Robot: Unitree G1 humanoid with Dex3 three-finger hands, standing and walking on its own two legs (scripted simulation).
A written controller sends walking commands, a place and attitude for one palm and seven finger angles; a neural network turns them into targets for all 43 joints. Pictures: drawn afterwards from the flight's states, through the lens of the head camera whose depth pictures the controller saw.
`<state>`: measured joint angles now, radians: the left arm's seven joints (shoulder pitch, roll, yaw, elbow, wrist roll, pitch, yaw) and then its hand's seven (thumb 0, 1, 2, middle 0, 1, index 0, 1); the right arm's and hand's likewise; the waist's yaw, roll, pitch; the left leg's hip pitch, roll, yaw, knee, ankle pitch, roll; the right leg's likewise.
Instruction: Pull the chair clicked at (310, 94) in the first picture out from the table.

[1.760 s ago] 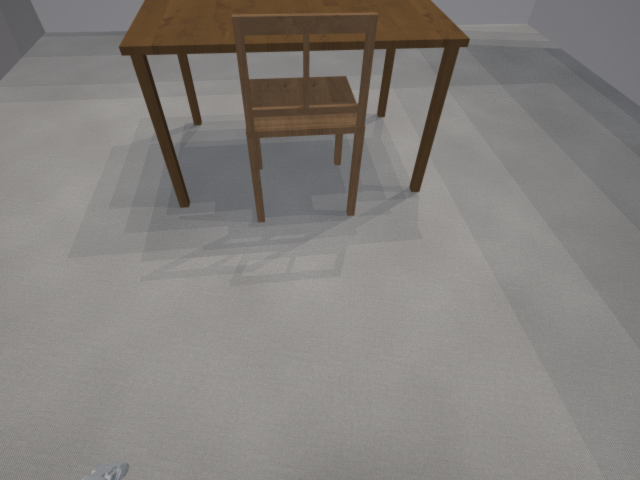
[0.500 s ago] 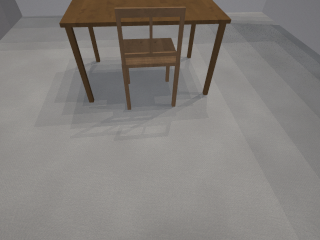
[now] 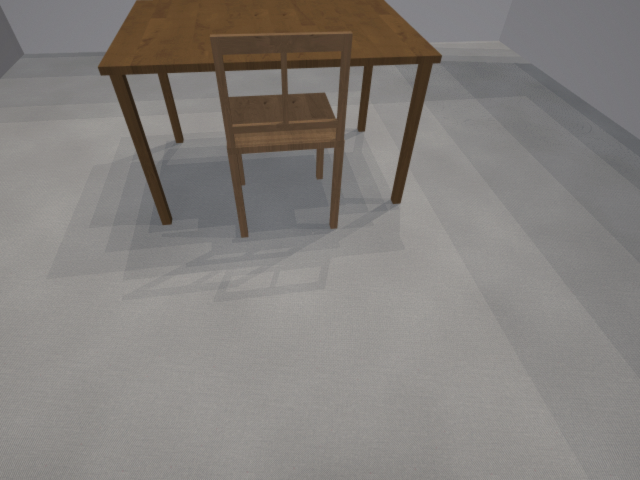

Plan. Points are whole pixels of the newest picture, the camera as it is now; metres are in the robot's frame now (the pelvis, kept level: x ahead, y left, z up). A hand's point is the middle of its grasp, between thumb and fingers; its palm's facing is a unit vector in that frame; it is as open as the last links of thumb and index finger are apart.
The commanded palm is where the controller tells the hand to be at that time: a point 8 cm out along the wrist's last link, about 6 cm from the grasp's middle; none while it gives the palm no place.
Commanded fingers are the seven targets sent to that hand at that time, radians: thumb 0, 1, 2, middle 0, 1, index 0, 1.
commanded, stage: walk to a spot facing it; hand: left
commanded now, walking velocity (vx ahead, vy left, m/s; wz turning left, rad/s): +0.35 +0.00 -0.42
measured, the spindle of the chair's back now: (284, 89) +1.31 +0.21 -0.10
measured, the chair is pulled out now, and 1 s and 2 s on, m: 0.00 0.00 0.00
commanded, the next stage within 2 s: turn to face it in 1.32 s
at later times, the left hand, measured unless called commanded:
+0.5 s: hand out of the picture +0.12 +0.14 -0.17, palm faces -0.09 -0.98 -0.15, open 7.4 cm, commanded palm none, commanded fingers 0.00 0.90 0.90 -0.20 -0.30 -0.20 -0.30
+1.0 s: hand (264, 286) +0.52 +0.15 -0.17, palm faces -0.28 -0.95 -0.15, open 7.4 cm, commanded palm none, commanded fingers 0.00 0.90 0.90 -0.20 -0.30 -0.20 -0.30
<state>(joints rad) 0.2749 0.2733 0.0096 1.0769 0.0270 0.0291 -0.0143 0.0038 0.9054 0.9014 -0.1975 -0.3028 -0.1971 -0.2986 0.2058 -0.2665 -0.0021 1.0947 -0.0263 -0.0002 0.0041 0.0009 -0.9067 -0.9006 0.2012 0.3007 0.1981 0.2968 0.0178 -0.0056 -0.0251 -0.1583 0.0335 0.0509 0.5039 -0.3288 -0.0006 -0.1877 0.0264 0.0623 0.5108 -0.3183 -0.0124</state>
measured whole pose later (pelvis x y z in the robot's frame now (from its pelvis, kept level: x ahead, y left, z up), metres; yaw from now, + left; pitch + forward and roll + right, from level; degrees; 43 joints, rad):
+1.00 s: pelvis +0.40 +0.00 +0.01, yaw -20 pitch -1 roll -1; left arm 0.21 0.19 0.09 1.01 0.04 0.02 -0.02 0.00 0.91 0.90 -0.19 -0.30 -0.19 -0.30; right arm 0.40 -0.15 -0.04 1.10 -0.02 -0.09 -0.03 -0.01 -0.93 -0.90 0.20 0.30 0.20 0.30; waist -0.01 -0.04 0.02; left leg -0.03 0.01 0.30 0.34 -0.30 0.06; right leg -0.65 -0.12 -0.03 1.05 -0.09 0.02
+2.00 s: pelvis +0.70 -0.13 +0.00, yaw -17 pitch +1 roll -1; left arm 0.17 0.21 0.08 0.96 0.02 0.04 0.03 0.00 0.91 0.90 -0.20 -0.30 -0.20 -0.30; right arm 0.21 -0.19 -0.05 0.96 -0.03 0.02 0.00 0.00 -0.92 -0.90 0.20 0.30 0.20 0.30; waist -0.02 0.00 0.07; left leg -0.32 -0.02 -0.01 0.47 -0.17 0.05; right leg -0.44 -0.07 0.00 0.95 -0.44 0.07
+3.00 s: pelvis +0.70 -0.16 +0.00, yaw +10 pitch -1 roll +1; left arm 0.21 0.21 0.05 0.95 0.02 0.04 0.01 0.01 0.91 0.90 -0.20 -0.30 -0.19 -0.30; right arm 0.21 -0.19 -0.03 0.97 -0.03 0.03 0.00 0.00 -0.90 -0.90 0.20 0.30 0.20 0.30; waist 0.00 0.00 0.05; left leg -0.18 -0.03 0.01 0.49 -0.29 0.02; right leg -0.30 -0.05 -0.05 0.71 -0.42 0.05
